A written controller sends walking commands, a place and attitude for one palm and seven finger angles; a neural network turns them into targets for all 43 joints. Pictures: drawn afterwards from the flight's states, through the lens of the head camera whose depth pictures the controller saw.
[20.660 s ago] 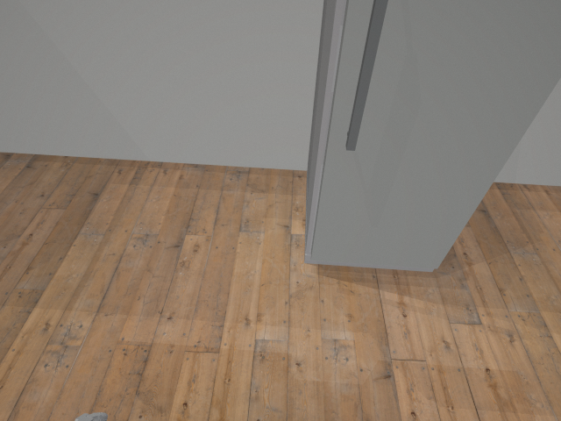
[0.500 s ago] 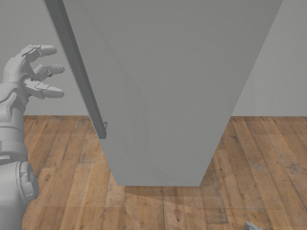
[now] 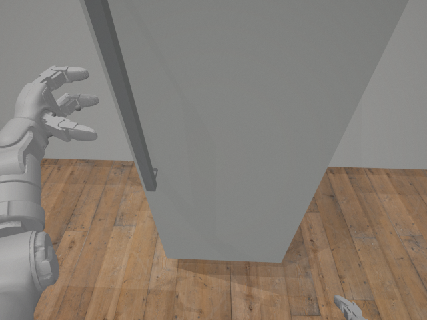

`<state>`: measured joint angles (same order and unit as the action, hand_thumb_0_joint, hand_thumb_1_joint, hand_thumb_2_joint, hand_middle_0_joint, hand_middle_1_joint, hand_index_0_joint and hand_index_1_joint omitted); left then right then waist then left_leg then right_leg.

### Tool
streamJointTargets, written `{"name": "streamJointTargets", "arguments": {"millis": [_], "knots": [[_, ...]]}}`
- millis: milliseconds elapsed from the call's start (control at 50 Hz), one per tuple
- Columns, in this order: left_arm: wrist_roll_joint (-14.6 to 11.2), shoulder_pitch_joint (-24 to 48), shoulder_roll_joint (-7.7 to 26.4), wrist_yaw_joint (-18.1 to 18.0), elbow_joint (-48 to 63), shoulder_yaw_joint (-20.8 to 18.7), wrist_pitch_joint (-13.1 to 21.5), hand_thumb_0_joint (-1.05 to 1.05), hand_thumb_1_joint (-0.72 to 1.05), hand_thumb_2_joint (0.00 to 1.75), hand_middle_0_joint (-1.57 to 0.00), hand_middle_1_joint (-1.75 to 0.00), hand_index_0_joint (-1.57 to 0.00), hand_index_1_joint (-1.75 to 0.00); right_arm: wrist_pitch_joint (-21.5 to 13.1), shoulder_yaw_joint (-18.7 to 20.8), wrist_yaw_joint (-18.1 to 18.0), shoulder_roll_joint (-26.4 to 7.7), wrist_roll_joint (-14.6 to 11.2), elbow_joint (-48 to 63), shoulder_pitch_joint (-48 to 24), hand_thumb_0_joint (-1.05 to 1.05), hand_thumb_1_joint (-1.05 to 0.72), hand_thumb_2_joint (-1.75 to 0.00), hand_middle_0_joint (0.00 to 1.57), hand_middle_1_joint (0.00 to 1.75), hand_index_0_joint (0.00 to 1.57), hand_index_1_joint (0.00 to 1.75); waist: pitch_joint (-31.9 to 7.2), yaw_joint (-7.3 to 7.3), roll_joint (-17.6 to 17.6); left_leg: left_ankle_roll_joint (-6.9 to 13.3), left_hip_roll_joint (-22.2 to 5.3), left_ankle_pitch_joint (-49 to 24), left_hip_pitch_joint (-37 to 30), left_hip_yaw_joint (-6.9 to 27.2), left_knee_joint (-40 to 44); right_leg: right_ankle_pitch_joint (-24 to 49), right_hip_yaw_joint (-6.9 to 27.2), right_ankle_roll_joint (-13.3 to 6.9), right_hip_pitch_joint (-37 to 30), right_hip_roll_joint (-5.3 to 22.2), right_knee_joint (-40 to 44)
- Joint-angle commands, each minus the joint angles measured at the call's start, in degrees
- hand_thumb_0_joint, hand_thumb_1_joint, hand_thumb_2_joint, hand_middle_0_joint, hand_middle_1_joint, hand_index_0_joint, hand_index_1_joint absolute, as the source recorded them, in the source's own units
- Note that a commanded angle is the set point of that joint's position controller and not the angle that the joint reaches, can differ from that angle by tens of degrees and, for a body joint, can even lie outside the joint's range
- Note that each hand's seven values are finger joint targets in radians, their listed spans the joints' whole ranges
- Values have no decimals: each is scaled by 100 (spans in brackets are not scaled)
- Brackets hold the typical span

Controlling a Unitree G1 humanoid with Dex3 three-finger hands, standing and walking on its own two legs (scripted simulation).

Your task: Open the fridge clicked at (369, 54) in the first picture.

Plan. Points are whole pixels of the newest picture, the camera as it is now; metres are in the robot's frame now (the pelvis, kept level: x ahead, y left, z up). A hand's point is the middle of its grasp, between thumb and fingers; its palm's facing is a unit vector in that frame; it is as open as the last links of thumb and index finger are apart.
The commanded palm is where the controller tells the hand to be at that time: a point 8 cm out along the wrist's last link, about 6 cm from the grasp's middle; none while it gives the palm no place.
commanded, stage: move the hooked fingers beside the handle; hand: left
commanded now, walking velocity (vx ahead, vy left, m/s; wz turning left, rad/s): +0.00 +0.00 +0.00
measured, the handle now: (132, 105) +0.48 +0.18 +0.17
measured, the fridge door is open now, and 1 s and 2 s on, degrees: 0 0 0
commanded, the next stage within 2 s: feel for the door with the fingertips in 0.18 s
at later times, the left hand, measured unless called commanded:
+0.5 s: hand (90, 106) +0.42 +0.23 +0.21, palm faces +0.00 -1.00 +0.00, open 14.0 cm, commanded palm +0.39 +0.27 +0.21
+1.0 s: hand (104, 102) +0.42 +0.20 +0.22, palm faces +0.04 -1.00 +0.00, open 14.0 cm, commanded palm +0.41 +0.25 +0.21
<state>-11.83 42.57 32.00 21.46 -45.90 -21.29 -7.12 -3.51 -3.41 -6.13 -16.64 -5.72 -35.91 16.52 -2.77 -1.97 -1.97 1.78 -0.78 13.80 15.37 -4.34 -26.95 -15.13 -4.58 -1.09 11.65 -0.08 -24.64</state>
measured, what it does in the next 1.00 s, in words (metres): stands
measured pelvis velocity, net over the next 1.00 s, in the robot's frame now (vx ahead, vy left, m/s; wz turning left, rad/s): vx -0.01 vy -0.01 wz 0.01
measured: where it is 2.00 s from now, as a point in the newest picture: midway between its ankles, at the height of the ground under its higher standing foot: outside the picture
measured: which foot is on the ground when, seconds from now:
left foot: down 0.00-1.00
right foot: down 0.00-1.00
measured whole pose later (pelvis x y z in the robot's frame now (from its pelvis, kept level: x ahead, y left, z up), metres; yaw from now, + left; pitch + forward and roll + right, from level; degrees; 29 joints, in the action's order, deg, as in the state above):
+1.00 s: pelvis -0.01 -0.01 +0.00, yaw +0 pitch +1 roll +0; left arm -10.9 46.7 27.0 14.6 -46.9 -17.1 -8.3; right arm -2.7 -3.7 -6.3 -15.8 -5.4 -37.8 15.1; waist -2.1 -1.8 -2.1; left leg 1.1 -1.1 12.1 13.7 -3.8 -25.2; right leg -14.1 -5.0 -1.9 10.3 -0.6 -23.6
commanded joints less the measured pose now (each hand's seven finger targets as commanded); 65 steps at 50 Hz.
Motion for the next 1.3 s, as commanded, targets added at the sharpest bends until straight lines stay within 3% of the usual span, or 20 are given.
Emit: {"name": "streamJointTargets", "arguments": {"millis": [0,80,160,200,260,360,400,440,540,620,680,720,780,880,1000,1060,1080,1120,1180,1280], "knots": [[-129,2915,1554,-52,1395,-235,521,0,-50,30,-30,-120,-30,-120,-275,335,-79,-837,29,626,-96,0,-90,-90,20,30,20,30,-1630,-66,-268,60,-39,-1568,-1504,631,199,1662,275,-90,264,-51,292],[-128,2842,1496,-58,1068,-190,428,0,-50,30,-30,-120,-30,-120,-237,315,-74,-836,15,577,-132,0,-90,-90,20,30,20,30,-1373,-42,-168,57,-27,-1444,-1226,575,252,1675,271,-79,230,-35,303],[-93,2633,1676,-132,1089,-370,434,0,-50,30,-30,-120,-30,-120,-221,332,-50,-836,17,637,-113,0,-90,-90,20,30,20,30,-1471,43,-11,73,-23,-1434,-1159,567,266,1680,293,-72,80,-27,303],[-85,2957,1446,-121,1235,-143,486,0,-50,30,-30,-120,-30,-120,-239,336,-57,-831,31,632,-109,0,-90,-90,20,30,20,30,-1505,-47,-156,68,-34,-1422,-1270,567,266,1638,290,-68,187,-33,309],[-89,2799,1663,-133,1420,-358,565,0,-50,30,-30,-120,-30,-120,-249,341,-43,-828,39,655,-104,0,-90,-90,20,30,20,30,-1671,31,-245,64,-38,-1643,-1382,574,243,1800,308,-82,52,-40,285],[-160,2741,1195,-124,1795,-50,505,0,-50,30,-30,-120,-30,-120,-309,355,-12,-811,37,650,-145,0,-90,-90,20,30,20,30,-1709,1,-447,34,-50,-1761,-1561,586,243,1816,266,-96,129,-56,285],[-208,2363,1157,-160,1664,-134,361,0,-50,30,-30,-120,-30,-120,-298,359,9,-810,28,647,-161,0,-90,-90,20,30,20,30,-1525,63,-102,55,-52,-1664,-1386,568,265,1784,264,-81,115,-69,305],[-211,2504,1128,-225,1750,-85,293,0,-50,30,-30,-120,-30,-120,-278,348,7,-807,20,638,-207,0,-90,-90,20,30,20,30,-1383,48,-146,61,-34,-1544,-1268,539,296,1738,255,-85,102,-71,328],[-172,2463,962,-508,2542,-75,267,0,-50,30,-30,-120,-30,-120,-290,364,45,-744,58,721,-317,0,-90,-90,20,30,20,30,-1781,129,-242,39,-47,-1869,-1586,581,289,1872,253,-95,-76,-73,291],[-172,2190,726,-645,2362,34,98,0,-50,30,-30,-120,-30,-120,-229,341,31,-702,36,668,-398,0,-90,-90,20,30,20,30,-1471,131,108,70,-49,-1645,-1398,504,350,1757,239,-70,-90,-74,349],[-77,2506,657,-787,2321,121,-29,0,-50,30,-30,-120,-30,-120,-181,310,15,-667,44,624,-476,0,-90,-90,20,30,20,30,-1320,84,-122,50,-26,-1474,-1371,526,396,1611,269,-70,35,-63,397],[-38,2518,940,-855,2205,-62,-17,0,-50,30,-30,-120,-30,-120,-123,310,-16,-696,56,600,-451,0,-90,-90,20,30,20,30,-1348,106,111,77,-25,-1413,-1285,487,410,1595,287,-56,-106,-45,440],[-22,2914,767,-848,1971,117,42,0,-50,30,-30,-120,-30,-120,-114,289,-50,-667,56,553,-463,0,-90,-90,20,30,20,30,-1279,-11,108,91,-6,-1288,-1257,475,414,1599,323,-37,-57,-30,469],[-18,3104,917,-720,1318,92,215,0,-50,30,-30,-120,-30,-120,-119,287,-86,-705,43,471,-360,0,-90,-90,20,30,20,30,-1261,-56,268,117,21,-1160,-1109,447,376,1644,368,-18,-92,0,463],[11,3819,761,-578,880,392,509,0,-50,30,-30,-120,-30,-120,-201,323,-101,-748,37,353,-172,0,-90,-90,20,30,20,30,-1380,-208,-61,113,38,-1004,-1185,484,296,1441,391,-26,185,6,449],[-9,3830,865,-562,848,273,682,0,-50,30,-30,-120,-30,-120,-242,345,-86,-767,56,322,-73,0,-90,-90,20,30,20,30,-1637,-164,-108,109,41,-1189,-1278,495,251,1603,383,-35,87,-6,382],[-22,3779,805,-564,673,273,683,0,-50,30,-30,-120,-30,-120,-259,347,-78,-762,61,286,-33,0,-90,-90,20,30,20,30,-1548,-169,-29,118,42,-1189,-1212,476,247,1638,378,-25,107,-12,388],[-26,3453,1183,-579,350,-50,707,0,-50,30,-30,-120,-30,-120,-246,374,-68,-820,73,276,84,0,-90,-90,20,30,20,30,-1532,-73,389,152,42,-1199,-966,428,252,1730,376,6,-90,-8,370],[39,3837,1067,-541,350,132,732,0,-50,30,-30,-120,-30,-120,-246,383,-66,-825,55,233,107,0,-90,-90,20,30,20,30,-1418,-175,129,154,38,-1138,-943,398,248,1729,406,20,67,4,361],[44,3399,1259,-465,335,-58,737,0,-50,30,-30,-120,-30,-120,-235,394,-45,-837,57,300,171,0,-90,-90,20,30,20,30,-1551,-58,78,155,41,-1208,-906,372,224,1807,414,8,-50,-5,322]]}}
